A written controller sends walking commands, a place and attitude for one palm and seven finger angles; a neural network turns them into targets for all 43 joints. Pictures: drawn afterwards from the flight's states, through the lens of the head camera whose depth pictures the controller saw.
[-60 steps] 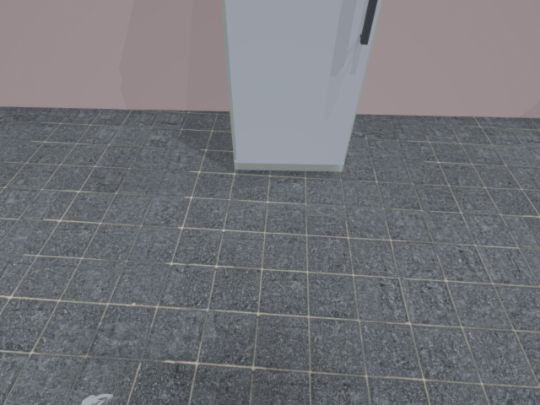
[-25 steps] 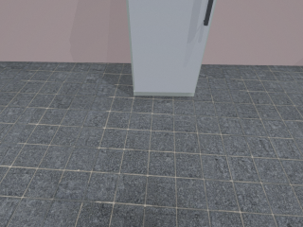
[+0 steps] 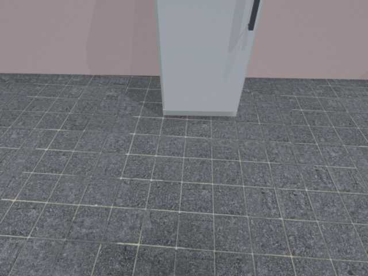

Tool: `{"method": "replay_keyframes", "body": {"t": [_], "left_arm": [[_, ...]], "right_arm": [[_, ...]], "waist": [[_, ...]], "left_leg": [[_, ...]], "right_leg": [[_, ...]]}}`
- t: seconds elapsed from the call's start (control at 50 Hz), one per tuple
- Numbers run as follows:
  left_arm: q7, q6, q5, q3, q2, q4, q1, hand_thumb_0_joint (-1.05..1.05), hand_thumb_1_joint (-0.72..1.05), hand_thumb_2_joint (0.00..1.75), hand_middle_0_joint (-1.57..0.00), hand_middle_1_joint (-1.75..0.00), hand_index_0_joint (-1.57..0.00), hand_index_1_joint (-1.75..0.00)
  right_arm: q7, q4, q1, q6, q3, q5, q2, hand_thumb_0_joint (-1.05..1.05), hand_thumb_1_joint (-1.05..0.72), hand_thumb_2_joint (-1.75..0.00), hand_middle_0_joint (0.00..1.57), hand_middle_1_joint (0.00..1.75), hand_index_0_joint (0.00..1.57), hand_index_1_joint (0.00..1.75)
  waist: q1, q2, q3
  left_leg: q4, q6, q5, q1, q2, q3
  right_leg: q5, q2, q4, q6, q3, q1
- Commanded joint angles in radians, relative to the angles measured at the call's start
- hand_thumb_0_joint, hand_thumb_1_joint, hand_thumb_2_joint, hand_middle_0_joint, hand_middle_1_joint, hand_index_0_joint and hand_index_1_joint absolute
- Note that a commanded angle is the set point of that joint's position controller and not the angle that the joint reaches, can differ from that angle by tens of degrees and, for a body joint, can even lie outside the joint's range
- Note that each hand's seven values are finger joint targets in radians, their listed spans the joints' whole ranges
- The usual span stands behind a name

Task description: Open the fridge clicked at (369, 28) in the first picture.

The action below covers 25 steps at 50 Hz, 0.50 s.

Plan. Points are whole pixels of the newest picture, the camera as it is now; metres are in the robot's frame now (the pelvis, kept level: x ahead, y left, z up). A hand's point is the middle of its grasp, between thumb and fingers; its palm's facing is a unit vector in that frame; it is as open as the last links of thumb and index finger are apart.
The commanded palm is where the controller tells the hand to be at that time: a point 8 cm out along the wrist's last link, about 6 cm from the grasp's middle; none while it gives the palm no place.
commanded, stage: look at it before walking up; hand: right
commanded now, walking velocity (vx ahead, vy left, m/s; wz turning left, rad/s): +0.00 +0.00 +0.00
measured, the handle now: out of the picture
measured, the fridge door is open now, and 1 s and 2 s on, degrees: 0 0 0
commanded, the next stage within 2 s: walk to a spot facing it in 0.24 s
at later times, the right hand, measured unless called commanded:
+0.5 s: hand out of the picture +0.07 -0.23 -0.17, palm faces +0.00 +0.96 -0.29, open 7.3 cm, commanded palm none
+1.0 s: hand (277, 256) +0.23 -0.24 -0.18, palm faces +0.15 +0.98 -0.15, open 7.3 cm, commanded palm none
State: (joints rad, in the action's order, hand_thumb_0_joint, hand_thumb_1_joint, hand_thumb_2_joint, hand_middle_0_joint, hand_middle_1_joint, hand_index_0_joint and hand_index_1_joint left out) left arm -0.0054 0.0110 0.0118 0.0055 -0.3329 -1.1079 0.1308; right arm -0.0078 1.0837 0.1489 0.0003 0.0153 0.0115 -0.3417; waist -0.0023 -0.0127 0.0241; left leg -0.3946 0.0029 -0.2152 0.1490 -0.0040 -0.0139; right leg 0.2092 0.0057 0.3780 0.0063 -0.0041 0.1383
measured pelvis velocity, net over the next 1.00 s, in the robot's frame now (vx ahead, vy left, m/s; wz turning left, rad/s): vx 0.19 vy -0.05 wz -0.18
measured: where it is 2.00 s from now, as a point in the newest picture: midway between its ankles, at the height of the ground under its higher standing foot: (215, 211)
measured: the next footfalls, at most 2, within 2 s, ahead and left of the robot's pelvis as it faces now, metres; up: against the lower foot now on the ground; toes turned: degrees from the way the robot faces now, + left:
left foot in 1.10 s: +0.42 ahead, +0.05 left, +0.00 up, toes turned -4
right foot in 1.52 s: +0.56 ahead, -0.25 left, +0.00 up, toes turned -30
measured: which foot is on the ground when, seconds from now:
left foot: down 0.00-0.64, up 0.66-1.00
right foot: down 0.00-1.00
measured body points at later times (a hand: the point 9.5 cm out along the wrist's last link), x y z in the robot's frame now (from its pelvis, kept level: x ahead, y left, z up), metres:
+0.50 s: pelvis +0.02 +0.00 +0.00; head +0.01 -0.01 +0.45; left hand +0.08 +0.28 -0.14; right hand +0.07 -0.28 -0.15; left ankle +0.00 +0.12 -0.75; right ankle +0.00 -0.12 -0.74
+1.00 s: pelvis +0.19 -0.05 -0.01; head +0.22 -0.07 +0.44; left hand +0.10 +0.15 -0.15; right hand +0.22 -0.29 -0.17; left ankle +0.33 +0.07 -0.70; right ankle +0.04 -0.12 -0.75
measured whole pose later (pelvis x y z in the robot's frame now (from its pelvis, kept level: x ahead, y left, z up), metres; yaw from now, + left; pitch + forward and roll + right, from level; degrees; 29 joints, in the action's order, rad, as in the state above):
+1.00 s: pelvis +0.19 -0.05 -0.01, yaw -10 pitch +1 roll +0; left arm 0.02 0.07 0.02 -0.01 -0.08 -1.17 0.49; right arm -0.03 1.03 0.18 0.00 -0.04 0.02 -0.18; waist -0.05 -0.02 0.05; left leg -0.78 0.03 -0.20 0.57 -0.12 0.09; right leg 0.35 -0.03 0.27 -0.04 -0.03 -0.06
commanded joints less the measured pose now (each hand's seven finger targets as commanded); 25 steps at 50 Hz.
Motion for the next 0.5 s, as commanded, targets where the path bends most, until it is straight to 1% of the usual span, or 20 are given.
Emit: {"method": "replay_keyframes", "body": {"t": [0.0,0.04,0.12,0.14,0.18,0.2,0.22,0.26,0.28,0.3,0.32,0.34,0.36,0.38,0.4,0.42,0.44,0.46,0.48], "left_arm": [[0.017,0.022,-0.004,-0.042,-0.209,0.063,-0.056,0.0,0.9,0.9,-0.2,-0.3,-0.2,-0.3],[0.017,0.023,-0.004,-0.042,-0.209,0.063,-0.056,0.0,0.9,0.9,-0.2,-0.3,-0.2,-0.3],[0.017,0.022,-0.005,-0.042,-0.208,0.061,-0.054,0.0,0.9,0.9,-0.2,-0.3,-0.2,-0.3],[0.017,0.022,-0.005,-0.042,-0.21,0.061,-0.058,0.0,0.9,0.9,-0.2,-0.3,-0.2,-0.3],[0.017,0.021,-0.006,-0.043,-0.21,0.061,-0.055,0.0,0.9,0.9,-0.2,-0.3,-0.2,-0.3],[0.017,0.021,-0.005,-0.042,-0.211,0.061,-0.059,0.0,0.9,0.9,-0.2,-0.3,-0.2,-0.3],[0.017,0.021,-0.005,-0.042,-0.208,0.061,-0.057,0.0,0.9,0.9,-0.2,-0.3,-0.2,-0.3],[0.017,0.021,-0.005,-0.041,-0.209,0.06,-0.06,0.0,0.9,0.9,-0.2,-0.3,-0.2,-0.3],[0.017,0.02,-0.006,-0.041,-0.212,0.06,-0.061,0.0,0.9,0.9,-0.2,-0.3,-0.2,-0.3],[0.017,0.02,-0.005,-0.041,-0.211,0.06,-0.058,0.0,0.9,0.9,-0.2,-0.3,-0.2,-0.3],[0.017,0.022,-0.004,-0.041,-0.211,0.06,-0.063,0.0,0.9,0.9,-0.2,-0.3,-0.2,-0.3],[0.014,0.014,-0.002,-0.022,-0.138,0.045,-0.033,0.0,0.9,0.9,-0.2,-0.3,-0.2,-0.3],[0.01,0.002,0.003,-0.01,-0.082,0.035,-0.001,0.0,0.9,0.9,-0.2,-0.3,-0.2,-0.3],[0.008,-0.006,0.007,-0.01,-0.073,0.035,0.022,0.0,0.9,0.9,-0.2,-0.3,-0.2,-0.3],[0.005,-0.011,0.01,-0.012,-0.072,0.041,0.028,0.0,0.9,0.9,-0.2,-0.3,-0.2,-0.3],[0.003,-0.016,0.013,-0.014,-0.066,0.054,0.029,0.0,0.9,0.9,-0.2,-0.3,-0.2,-0.3],[0.003,-0.018,0.013,-0.016,-0.055,0.068,0.034,0.0,0.9,0.9,-0.2,-0.3,-0.2,-0.3],[0.003,-0.016,0.012,-0.021,-0.049,0.085,0.031,0.0,0.9,0.9,-0.2,-0.3,-0.2,-0.3],[0.0,-0.013,0.011,-0.028,-0.052,0.104,0.025,0.0,0.9,0.9,-0.2,-0.3,-0.2,-0.3]], "right_arm": [[0.018,-0.065,-0.047,0.022,-0.046,0.0,-0.203,0.0,-0.9,-0.9,0.2,0.3,0.2,0.3],[0.018,-0.064,-0.042,0.023,-0.046,0.0,-0.202,0.0,-0.9,-0.9,0.2,0.3,0.2,0.3],[0.019,-0.062,-0.041,0.025,-0.045,0.0,-0.205,0.0,-0.9,-0.9,0.2,0.3,0.2,0.3],[0.019,-0.06,-0.042,0.025,-0.044,-0.001,-0.204,0.0,-0.9,-0.9,0.2,0.3,0.2,0.3],[0.019,-0.063,-0.042,0.026,-0.046,0.0,-0.205,0.0,-0.9,-0.9,0.2,0.3,0.2,0.3],[0.019,-0.061,-0.043,0.025,-0.044,-0.001,-0.205,0.0,-0.9,-0.9,0.2,0.3,0.2,0.3],[0.019,-0.062,-0.045,0.025,-0.045,0.0,-0.205,0.0,-0.9,-0.9,0.2,0.3,0.2,0.3],[0.019,-0.06,-0.045,0.025,-0.045,0.0,-0.205,0.0,-0.9,-0.9,0.2,0.3,0.2,0.3],[0.019,-0.061,-0.041,0.026,-0.045,0.0,-0.207,0.0,-0.9,-0.9,0.2,0.3,0.2,0.3],[0.019,-0.061,-0.046,0.025,-0.045,0.0,-0.207,0.0,-0.9,-0.9,0.2,0.3,0.2,0.3],[0.019,-0.062,-0.043,0.026,-0.046,0.0,-0.205,0.0,-0.9,-0.9,0.2,0.3,0.2,0.3],[0.023,-0.044,-0.007,0.018,-0.032,-0.002,-0.136,0.0,-0.9,-0.9,0.2,0.3,0.2,0.3],[0.024,-0.032,0.029,0.006,-0.021,0.0,-0.087,0.0,-0.9,-0.9,0.2,0.3,0.2,0.3],[0.022,-0.03,0.059,-0.001,-0.023,0.005,-0.084,0.0,-0.9,-0.9,0.2,0.3,0.2,0.3],[0.018,-0.032,0.073,-0.007,-0.029,0.008,-0.099,0.0,-0.9,-0.9,0.2,0.3,0.2,0.3],[0.014,-0.035,0.096,-0.01,-0.039,0.01,-0.117,0.0,-0.9,-0.9,0.2,0.3,0.2,0.3],[0.014,-0.042,0.129,-0.009,-0.051,0.012,-0.136,0.0,-0.9,-0.9,0.2,0.3,0.2,0.3],[0.015,-0.047,0.156,-0.005,-0.062,0.012,-0.15,0.0,-0.9,-0.9,0.2,0.3,0.2,0.3],[0.017,-0.056,0.177,0.002,-0.068,0.013,-0.153,0.0,-0.9,-0.9,0.2,0.3,0.2,0.3]], "waist": [[0.005,0.01,-0.029],[0.005,0.017,-0.042],[0.003,0.006,-0.055],[0.004,0.015,-0.047],[0.003,-0.001,-0.055],[0.003,0.011,-0.053],[0.003,0.004,-0.045],[0.002,0.008,-0.042],[0.005,0.008,-0.043],[0.002,0.006,-0.046],[0.005,0.014,-0.05],[0.005,0.008,-0.077],[0.007,-0.007,-0.057],[0.015,-0.022,-0.034],[0.02,-0.036,0.012],[0.032,-0.08,0.062],[0.041,-0.147,0.071],[0.051,-0.189,0.084],[0.054,-0.196,0.096]], "left_leg": [[0.072,-0.032,0.088,0.016,-0.111,-0.098],[0.071,-0.033,0.097,0.011,-0.113,-0.097],[0.069,-0.034,0.129,0.004,-0.117,-0.097],[0.071,-0.033,0.129,0.009,-0.117,-0.096],[0.067,-0.034,0.15,0.001,-0.115,-0.096],[0.069,-0.033,0.139,0.004,-0.117,-0.097],[0.07,-0.033,0.142,0.003,-0.116,-0.097],[0.073,-0.033,0.138,0.004,-0.114,-0.1],[0.074,-0.034,0.144,0.005,-0.116,-0.098],[0.071,-0.033,0.139,0.001,-0.114,-0.099],[0.07,-0.033,0.152,0.0,-0.117,-0.098],[0.07,-0.022,0.11,-0.025,-0.12,-0.086],[0.067,-0.013,-0.019,-0.011,-0.115,-0.082],[0.08,-0.016,-0.164,-0.001,-0.114,-0.097],[0.1,-0.026,-0.291,0.012,-0.124,-0.122],[0.136,-0.045,-0.396,0.018,-0.151,-0.163],[0.184,-0.077,-0.471,-0.004,-0.209,-0.227],[0.231,-0.116,-0.503,-0.007,-0.276,-0.296],[0.249,-0.151,-0.49,-0.02,-0.321,-0.327]], "right_leg": [[-0.105,0.113,-0.064,-0.036,0.101,0.007],[-0.114,0.113,-0.064,-0.037,0.101,0.0],[-0.135,0.113,-0.056,-0.035,0.097,-0.013],[-0.133,0.114,-0.058,-0.034,0.094,-0.014],[-0.151,0.116,-0.054,-0.034,0.095,-0.019],[-0.139,0.115,-0.057,-0.034,0.095,-0.019],[-0.141,0.115,-0.059,-0.034,0.095,-0.013],[-0.136,0.115,-0.062,-0.033,0.094,-0.014],[-0.141,0.114,-0.057,-0.033,0.092,-0.015],[-0.138,0.114,-0.061,-0.032,0.095,-0.013],[-0.15,0.115,-0.059,-0.033,0.093,-0.02],[-0.124,0.11,-0.047,-0.025,0.087,-0.017],[-0.034,0.096,-0.034,-0.018,0.077,0.006],[0.075,0.08,-0.007,-0.021,0.072,0.051],[0.184,0.059,0.011,-0.024,0.069,0.124],[0.263,0.03,0.064,-0.021,0.051,0.209],[0.264,0.007,0.16,-0.016,0.01,0.273],[0.252,0.008,0.264,-0.015,-0.019,0.315],[0.274,0.028,0.353,-0.018,-0.018,0.357]]}}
